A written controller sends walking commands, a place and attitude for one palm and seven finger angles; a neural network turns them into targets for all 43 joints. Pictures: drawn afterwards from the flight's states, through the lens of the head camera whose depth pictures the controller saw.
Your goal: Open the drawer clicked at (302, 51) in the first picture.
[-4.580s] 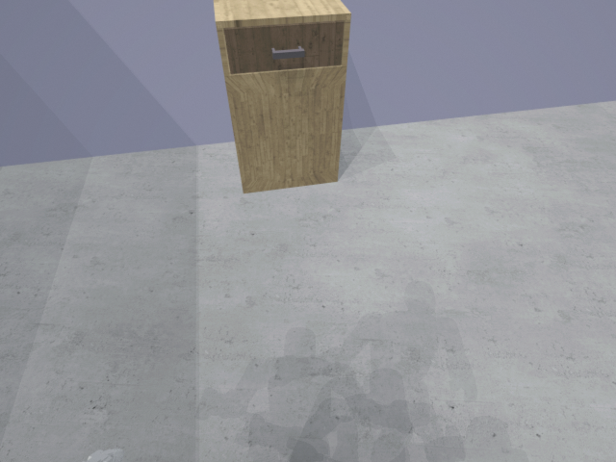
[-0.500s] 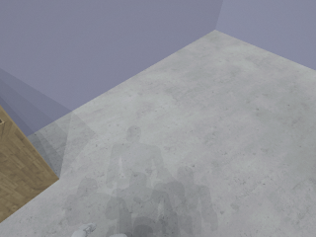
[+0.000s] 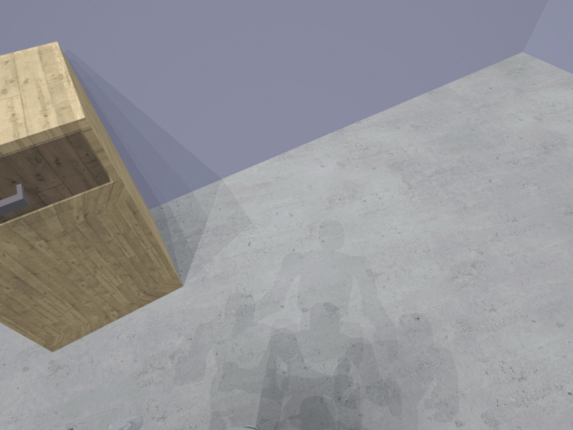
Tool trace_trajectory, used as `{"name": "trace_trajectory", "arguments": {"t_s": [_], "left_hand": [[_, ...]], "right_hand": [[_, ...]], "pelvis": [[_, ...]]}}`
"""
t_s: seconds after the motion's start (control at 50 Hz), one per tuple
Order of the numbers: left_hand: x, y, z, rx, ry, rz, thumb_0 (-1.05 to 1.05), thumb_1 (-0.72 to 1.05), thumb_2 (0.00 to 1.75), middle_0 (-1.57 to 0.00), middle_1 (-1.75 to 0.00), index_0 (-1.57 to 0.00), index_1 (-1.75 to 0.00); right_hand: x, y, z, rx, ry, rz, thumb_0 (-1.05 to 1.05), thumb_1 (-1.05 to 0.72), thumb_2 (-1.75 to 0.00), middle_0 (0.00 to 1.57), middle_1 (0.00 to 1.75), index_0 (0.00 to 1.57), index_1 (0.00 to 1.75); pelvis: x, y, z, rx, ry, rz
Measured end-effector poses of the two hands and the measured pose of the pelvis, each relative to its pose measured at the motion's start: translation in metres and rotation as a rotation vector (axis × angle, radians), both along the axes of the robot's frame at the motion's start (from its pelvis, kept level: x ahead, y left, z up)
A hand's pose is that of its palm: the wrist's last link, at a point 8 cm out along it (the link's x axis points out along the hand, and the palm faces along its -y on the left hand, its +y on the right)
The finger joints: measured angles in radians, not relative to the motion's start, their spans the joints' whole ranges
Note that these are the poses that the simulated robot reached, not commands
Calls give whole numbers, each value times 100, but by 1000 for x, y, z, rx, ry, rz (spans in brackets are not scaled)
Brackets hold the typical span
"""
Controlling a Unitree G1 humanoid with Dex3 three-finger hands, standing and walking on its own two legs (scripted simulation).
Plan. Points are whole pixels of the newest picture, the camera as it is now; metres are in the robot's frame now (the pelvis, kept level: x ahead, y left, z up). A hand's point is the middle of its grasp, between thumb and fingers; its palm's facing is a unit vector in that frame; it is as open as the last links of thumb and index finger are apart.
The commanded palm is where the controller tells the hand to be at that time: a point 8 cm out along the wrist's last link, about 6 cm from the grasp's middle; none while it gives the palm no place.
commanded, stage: turn to face it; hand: left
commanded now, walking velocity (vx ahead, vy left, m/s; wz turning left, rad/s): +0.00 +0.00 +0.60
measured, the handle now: out of the picture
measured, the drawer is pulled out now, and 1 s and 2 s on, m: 0.00 0.00 0.00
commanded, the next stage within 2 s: take the last steps up to it in 0.82 s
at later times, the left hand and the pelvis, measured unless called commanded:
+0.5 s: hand out of the picture -0.08 +0.24 -0.18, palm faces +0.37 -0.89 -0.27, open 7.4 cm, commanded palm none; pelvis -0.04 +0.01 +0.00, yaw +19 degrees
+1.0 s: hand out of the picture -0.06 +0.17 -0.13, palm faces +0.50 -0.83 -0.26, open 7.4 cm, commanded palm none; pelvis -0.04 -0.03 +0.01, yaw +29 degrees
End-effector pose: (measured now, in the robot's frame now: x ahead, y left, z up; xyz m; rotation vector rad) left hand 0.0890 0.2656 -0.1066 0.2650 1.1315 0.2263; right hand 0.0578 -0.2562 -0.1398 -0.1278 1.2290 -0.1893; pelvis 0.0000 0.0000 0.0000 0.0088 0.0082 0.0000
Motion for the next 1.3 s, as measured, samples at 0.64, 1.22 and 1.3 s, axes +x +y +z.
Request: {"name": "trace_trajectory", "arguments": {"t_s": [0.64,1.22,1.3], "left_hand": [[-190,26,-14,-67,118,445,1,91,90,-19,-30,-20,-30],[-275,-82,-7,-156,165,677,0,92,90,-20,-30,-20,-30],[-315,-84,-22,-220,275,733,1,91,90,-20,-30,-20,-30]], "right_hand": [[81,79,33,-42,-76,475,0,-90,-89,20,30,20,30],[73,64,19,-19,87,629,1,-91,-90,19,30,19,30],[87,103,21,-21,0,667,1,-91,-90,19,30,19,30]], "pelvis": [[-40,16,12,-16,-20,382],[-37,-5,20,20,-14,573],[-39,20,11,-9,-22,579]]}}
